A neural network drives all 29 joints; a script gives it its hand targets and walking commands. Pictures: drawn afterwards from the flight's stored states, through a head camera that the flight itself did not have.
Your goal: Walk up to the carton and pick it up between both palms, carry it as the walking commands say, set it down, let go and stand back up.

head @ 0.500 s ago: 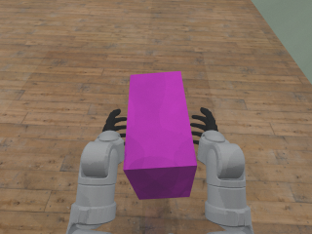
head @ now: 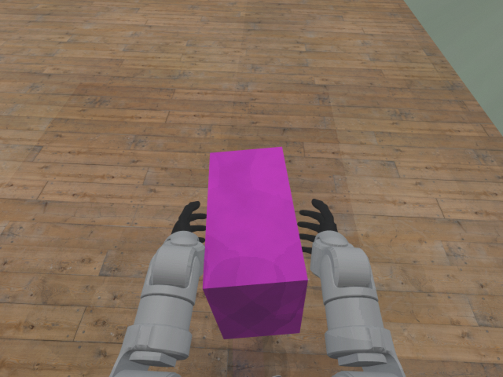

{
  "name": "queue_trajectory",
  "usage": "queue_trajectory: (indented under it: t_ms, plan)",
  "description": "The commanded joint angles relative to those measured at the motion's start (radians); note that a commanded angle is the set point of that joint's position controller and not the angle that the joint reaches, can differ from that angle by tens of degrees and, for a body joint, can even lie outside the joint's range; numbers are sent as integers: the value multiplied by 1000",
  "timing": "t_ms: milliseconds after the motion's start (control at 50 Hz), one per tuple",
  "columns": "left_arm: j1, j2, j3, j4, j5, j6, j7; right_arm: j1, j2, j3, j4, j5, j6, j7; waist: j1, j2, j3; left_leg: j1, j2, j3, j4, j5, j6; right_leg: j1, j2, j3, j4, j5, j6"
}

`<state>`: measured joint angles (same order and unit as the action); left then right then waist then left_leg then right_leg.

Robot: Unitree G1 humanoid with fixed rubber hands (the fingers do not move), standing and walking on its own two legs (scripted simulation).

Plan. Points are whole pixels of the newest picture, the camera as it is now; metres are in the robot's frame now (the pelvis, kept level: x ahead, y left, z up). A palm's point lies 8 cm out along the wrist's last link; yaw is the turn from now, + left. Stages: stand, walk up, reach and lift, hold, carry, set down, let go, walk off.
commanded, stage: carry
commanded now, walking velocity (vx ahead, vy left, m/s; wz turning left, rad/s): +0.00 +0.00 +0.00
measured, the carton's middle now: (253, 240) +0.38 +0.00 -0.07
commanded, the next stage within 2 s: hold in 0.96 s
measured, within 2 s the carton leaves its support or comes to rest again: neither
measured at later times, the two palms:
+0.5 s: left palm (170, 246) +0.31 +0.13 +0.03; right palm (316, 244) +0.32 -0.10 +0.03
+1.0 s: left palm (166, 244) +0.31 +0.14 +0.03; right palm (312, 247) +0.31 -0.10 +0.03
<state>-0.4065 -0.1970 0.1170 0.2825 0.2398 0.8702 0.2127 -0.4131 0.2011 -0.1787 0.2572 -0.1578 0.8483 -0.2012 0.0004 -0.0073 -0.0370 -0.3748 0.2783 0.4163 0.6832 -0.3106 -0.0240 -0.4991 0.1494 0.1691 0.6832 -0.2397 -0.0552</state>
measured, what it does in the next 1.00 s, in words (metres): stands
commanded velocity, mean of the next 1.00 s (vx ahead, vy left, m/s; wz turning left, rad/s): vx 0.00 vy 0.00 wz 0.00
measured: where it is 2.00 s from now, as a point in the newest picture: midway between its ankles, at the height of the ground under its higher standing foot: outside the picture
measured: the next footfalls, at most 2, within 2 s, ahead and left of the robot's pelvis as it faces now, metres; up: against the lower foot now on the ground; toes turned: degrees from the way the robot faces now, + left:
none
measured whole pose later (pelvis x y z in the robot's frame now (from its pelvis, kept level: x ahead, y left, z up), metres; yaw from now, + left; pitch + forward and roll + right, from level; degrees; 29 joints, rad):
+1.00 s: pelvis +0.00 +0.02 +0.00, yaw +0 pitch +4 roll +1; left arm -0.36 -0.18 0.12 0.26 0.17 0.75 0.19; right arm -0.36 0.18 -0.15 0.30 -0.16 0.72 -0.18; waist 0.00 -0.04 -0.04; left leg -0.37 0.25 0.43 0.68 -0.32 -0.02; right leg -0.50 0.12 0.18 0.68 -0.24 -0.02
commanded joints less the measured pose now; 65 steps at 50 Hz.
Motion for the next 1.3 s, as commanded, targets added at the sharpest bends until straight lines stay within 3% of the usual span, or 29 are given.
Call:
queue_trajectory:
  t_ms: [0,160,260,300,400,520,540,660,680,840,940,960,980,1040,1080,1140,1160,1200,1280]
  plan:
    - [-565,-720,-361,-261,-319,-205,-204,-428,830,435,-158,269,-164,205,21,-117,-480,426,-62,-119,-88,-50,51,56,-135,166,-171,317,-18]
    - [-431,-629,-319,-116,-240,-200,-199,-301,748,378,-11,188,-168,200,15,-86,-478,427,-43,-112,-80,25,63,64,-135,125,-137,347,-8]
    - [-426,-578,-286,-116,-232,-223,-193,-292,700,348,-2,182,-189,195,14,-94,-469,410,-45,-114,-80,-25,62,59,-142,134,-151,312,-4]
    - [-434,-581,-300,-168,-250,-229,-189,-296,706,366,-47,201,-193,190,13,-98,-467,409,-42,-118,-85,-30,63,57,-142,132,-154,290,-4]
    - [-402,-566,-297,-114,-229,-237,-192,-267,691,360,7,182,-201,194,11,-94,-456,404,-36,-122,-83,-36,66,40,-138,126,-159,252,-1]
    - [-408,-601,-344,-166,-252,-235,-198,-283,721,408,-53,211,-201,199,10,-100,-449,396,-38,-125,-82,-43,67,42,-139,127,-161,256,1]
    - [-400,-593,-334,-127,-237,-236,-202,-270,712,392,-9,192,-202,203,9,-95,-449,397,-37,-127,-81,-34,67,40,-139,127,-158,261,1]
    - [-415,-613,-358,-151,-250,-230,-208,-271,725,399,-25,196,-198,207,10,-95,-450,392,-40,-127,-79,-41,67,49,-138,132,-158,276,-3]
    - [-420,-625,-373,-193,-264,-228,-206,-286,736,417,-72,216,-197,206,10,-95,-454,396,-39,-129,-79,-41,66,49,-135,135,-158,282,-4]
    - [-441,-711,-453,-240,-293,-190,-225,-297,823,477,-116,233,-161,221,10,-106,-444,381,-40,-128,-71,-50,65,59,-138,136,-151,297,0]
    - [-429,-786,-497,-282,-317,-149,-235,-346,870,523,-226,259,-132,226,12,-110,-455,372,-48,-126,-60,-31,63,70,-142,143,-140,357,4]
    - [-346,-765,-415,-176,-216,-187,-295,-190,1093,517,-102,226,-158,254,112,-74,-399,167,-403,-312,-79,282,106,476,-105,108,-249,362,78]
    - [-531,-810,-452,-201,-213,-200,-309,-422,1037,481,-50,234,-183,272,73,-11,-408,175,-394,-366,-103,255,99,451,-90,95,-216,452,78]
    - [-482,-902,-472,-186,-232,-220,-360,-469,1163,606,-166,274,-210,294,70,-61,-525,73,-422,-406,-70,305,105,470,-97,103,-186,618,92]
    - [-490,-955,-497,-158,-249,-223,-394,-484,1206,649,-170,287,-211,301,70,-61,-571,18,-436,-423,-96,267,85,553,-95,76,-184,625,102]
    - [-557,-960,-488,-98,-249,-229,-428,-509,1237,632,-76,272,-211,303,67,-64,-567,26,-449,-423,-117,157,56,593,-99,45,-232,391,125]
    - [-568,-972,-475,-79,-241,-229,-430,-544,1240,638,-58,278,-212,311,85,-39,-545,30,-447,-422,-120,140,49,570,-95,33,-238,308,126]
    - [-600,-987,-451,-48,-228,-233,-432,-604,1234,639,-12,281,-216,326,109,-12,-515,24,-449,-417,-132,84,35,561,-88,5,-248,161,122]
    - [-653,-1017,-383,78,-193,-228,-429,-686,1174,565,101,252,-222,355,119,9,-412,55,-431,-421,-174,-21,27,493,-69,-45,-261,-75,95]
